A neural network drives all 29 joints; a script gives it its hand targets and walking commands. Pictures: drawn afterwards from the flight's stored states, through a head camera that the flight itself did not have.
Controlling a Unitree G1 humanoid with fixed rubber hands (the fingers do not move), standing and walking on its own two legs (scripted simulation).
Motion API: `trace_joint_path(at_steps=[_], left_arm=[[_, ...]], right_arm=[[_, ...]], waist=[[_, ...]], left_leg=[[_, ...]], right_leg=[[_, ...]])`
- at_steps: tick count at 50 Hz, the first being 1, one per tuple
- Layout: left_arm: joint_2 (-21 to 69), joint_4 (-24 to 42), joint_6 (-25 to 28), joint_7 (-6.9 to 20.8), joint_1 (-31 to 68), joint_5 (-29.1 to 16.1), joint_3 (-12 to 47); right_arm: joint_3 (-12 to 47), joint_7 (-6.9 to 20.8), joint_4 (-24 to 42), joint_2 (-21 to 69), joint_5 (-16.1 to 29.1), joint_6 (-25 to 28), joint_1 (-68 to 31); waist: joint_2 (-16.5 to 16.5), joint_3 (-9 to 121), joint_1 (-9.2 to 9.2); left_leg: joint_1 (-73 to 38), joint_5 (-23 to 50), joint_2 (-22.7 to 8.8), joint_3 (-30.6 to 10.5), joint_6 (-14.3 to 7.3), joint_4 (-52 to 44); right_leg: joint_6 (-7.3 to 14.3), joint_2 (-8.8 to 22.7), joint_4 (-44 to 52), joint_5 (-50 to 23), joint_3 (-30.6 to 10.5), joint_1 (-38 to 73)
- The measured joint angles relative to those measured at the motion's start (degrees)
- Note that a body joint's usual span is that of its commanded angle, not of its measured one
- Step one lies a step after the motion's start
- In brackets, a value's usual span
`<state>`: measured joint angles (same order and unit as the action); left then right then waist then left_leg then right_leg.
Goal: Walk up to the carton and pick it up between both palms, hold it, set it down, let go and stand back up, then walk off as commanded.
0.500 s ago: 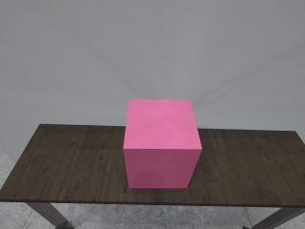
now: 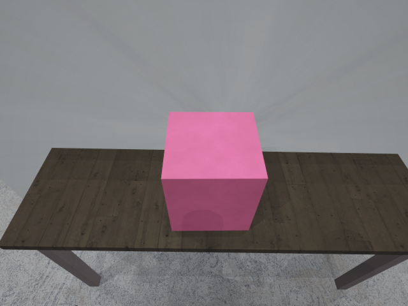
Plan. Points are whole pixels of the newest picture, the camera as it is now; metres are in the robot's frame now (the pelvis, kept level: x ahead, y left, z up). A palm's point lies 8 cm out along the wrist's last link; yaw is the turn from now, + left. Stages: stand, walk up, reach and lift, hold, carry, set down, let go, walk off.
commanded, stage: walk off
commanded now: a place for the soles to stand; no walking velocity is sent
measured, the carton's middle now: (210, 174) +0.45 +0.02 -0.05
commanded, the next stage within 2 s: stand in 1.34 s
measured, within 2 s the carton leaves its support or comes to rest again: neither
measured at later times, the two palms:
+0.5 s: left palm out of the picture -0.04 +0.28 -0.11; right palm out of the picture -0.03 -0.29 -0.15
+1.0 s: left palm out of the picture -0.18 +0.34 -0.12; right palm out of the picture -0.21 -0.26 -0.13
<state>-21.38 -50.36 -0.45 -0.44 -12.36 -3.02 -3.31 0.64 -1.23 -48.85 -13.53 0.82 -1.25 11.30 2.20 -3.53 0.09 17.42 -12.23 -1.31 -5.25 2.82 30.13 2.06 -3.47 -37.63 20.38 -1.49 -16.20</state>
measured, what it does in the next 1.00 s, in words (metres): walks backwards: left foot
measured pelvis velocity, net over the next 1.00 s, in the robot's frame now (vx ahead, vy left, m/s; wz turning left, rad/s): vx -0.26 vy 0.03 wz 0.00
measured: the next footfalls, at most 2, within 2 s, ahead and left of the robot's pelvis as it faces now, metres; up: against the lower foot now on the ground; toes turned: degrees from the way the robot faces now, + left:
left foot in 0.62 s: -0.19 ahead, +0.11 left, +0.00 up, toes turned -8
right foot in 1.10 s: -0.29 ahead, -0.06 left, +0.00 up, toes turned +5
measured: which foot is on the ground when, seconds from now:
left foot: down 0.00-0.08, up 0.10-0.60, down 0.62-1.00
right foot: down 0.00-0.66, up 0.68-1.00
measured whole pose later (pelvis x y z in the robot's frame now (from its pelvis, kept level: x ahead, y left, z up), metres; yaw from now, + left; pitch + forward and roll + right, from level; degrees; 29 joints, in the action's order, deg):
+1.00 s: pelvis -0.26 +0.03 -0.01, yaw +0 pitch -2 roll -1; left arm -22.3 -50.3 -3.1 -2.6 -9.9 -3.0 -3.3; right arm -1.5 -1.0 -47.1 -18.2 0.8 -3.6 15.3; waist -0.4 -7.9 0.0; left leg 19.0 -18.2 5.8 -5.4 -3.7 39.5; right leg 2.6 -5.7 -60.4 28.4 -3.8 -20.3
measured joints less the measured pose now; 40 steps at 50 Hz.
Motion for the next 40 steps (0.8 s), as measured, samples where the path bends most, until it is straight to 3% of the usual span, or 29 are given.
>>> trace_joint_path(at_steps=[3,5,7,9,14,19,26,30,31,32,34,36,40], left_arm=[[-0.60,0.04,-0.37,0.00,-0.37,0.00,0.01],[-0.18,0.03,-0.38,0.00,-0.69,-0.01,0.03],[1.06,0.03,-0.40,0.00,-1.00,-0.01,0.02],[2.22,0.04,-0.49,0.00,-1.23,-0.01,0.02],[3.67,0.04,-0.49,-0.67,-1.11,0.00,0.01],[4.36,0.05,-0.47,-1.13,-0.16,0.00,0.01],[4.37,0.05,-0.35,-1.33,1.66,0.00,0.01],[4.22,0.06,-0.58,-1.33,2.67,0.00,0.02],[4.12,0.05,-0.81,-1.33,2.96,0.00,0.02],[3.96,0.03,-1.17,-1.33,3.41,0.00,0.01],[3.83,-0.02,-2.23,-1.34,3.64,0.00,0.01],[3.63,0.00,-2.80,-1.37,3.41,0.01,0.00],[1.82,0.03,-2.85,-1.42,2.65,0.01,0.00]], right_arm=[[0.00,0.00,0.00,-0.07,0.00,-0.86,-0.17],[-0.13,-0.01,-0.04,-0.65,0.00,-1.88,-0.93],[-0.52,-0.05,-0.06,-1.52,0.00,-2.91,-1.23],[-0.88,-0.07,-0.03,-2.60,0.00,-3.77,-1.20],[-2.00,-0.07,0.01,-4.33,0.00,-4.13,-0.99],[-2.18,-0.06,0.02,-5.19,0.00,-4.26,-0.97],[-2.17,-0.02,0.03,-5.24,0.00,-4.27,-0.94],[-2.16,0.48,0.05,-5.25,0.01,-4.27,-0.36],[-2.16,0.63,0.06,-5.26,0.01,-4.22,0.02],[-2.16,0.74,0.02,-5.16,0.01,-4.13,0.56],[-2.16,1.38,-0.09,-4.79,0.01,-4.11,1.93],[-2.18,1.51,-0.08,-4.72,0.00,-4.11,3.63],[-2.19,0.77,-0.03,-4.71,0.00,-3.79,4.62]], waist=[[0.03,-1.04,-0.06],[-0.91,-2.49,-0.06],[-1.79,-3.48,-0.12],[-2.79,-3.65,-0.09],[-4.37,-3.74,-0.05],[-5.17,-3.75,-0.02],[-5.42,-3.95,-0.01],[-5.46,-3.92,0.04],[-5.47,-3.89,0.07],[-5.15,-4.02,0.01],[-4.26,-4.33,0.00],[-4.07,-4.35,0.05],[-2.84,-4.39,-0.01]], left_leg=[[2.03,0.51,0.38,0.05,0.00,1.18],[3.69,0.01,0.19,0.06,-0.30,4.53],[6.07,-8.51,1.94,-0.25,-0.47,13.53],[7.73,-11.38,4.38,-0.68,-0.47,22.20],[6.07,-11.48,8.21,-0.75,-0.47,30.80],[2.98,-11.56,9.08,-0.80,-0.47,34.36],[0.38,-14.65,8.90,-0.85,-0.47,32.71],[-3.15,-16.21,7.02,-0.92,-0.70,22.84],[-4.82,-16.66,6.22,-0.94,-1.29,17.91],[-6.18,-19.49,6.32,-0.81,-3.77,14.45],[-5.42,-18.27,7.15,-0.26,-6.66,14.63],[-5.38,-15.22,7.06,-0.28,-6.99,13.71],[-5.35,-11.36,7.09,-0.22,-6.99,10.31]], right_leg=[[0.00,0.04,-1.47,1.49,-0.07,-1.54],[0.94,-0.34,-0.14,-1.66,0.19,-1.30],[1.98,-0.26,-0.23,-2.17,0.19,-1.38],[2.31,-0.09,0.60,-3.00,0.22,-1.38],[2.31,-0.10,1.27,-5.05,0.27,-2.34],[2.31,-0.10,1.28,-7.09,0.28,-4.54],[2.08,-0.11,1.28,-11.16,0.30,-9.14],[1.20,-0.11,1.28,-13.81,0.35,-11.71],[0.70,-0.11,1.29,-14.54,0.38,-12.35],[0.53,0.15,1.09,-15.04,0.28,-12.98],[0.52,0.51,-3.20,-4.95,-0.11,-14.52],[0.53,-0.87,-12.16,3.39,-1.41,-16.08],[0.52,-2.26,-26.33,5.43,-2.17,-15.99]])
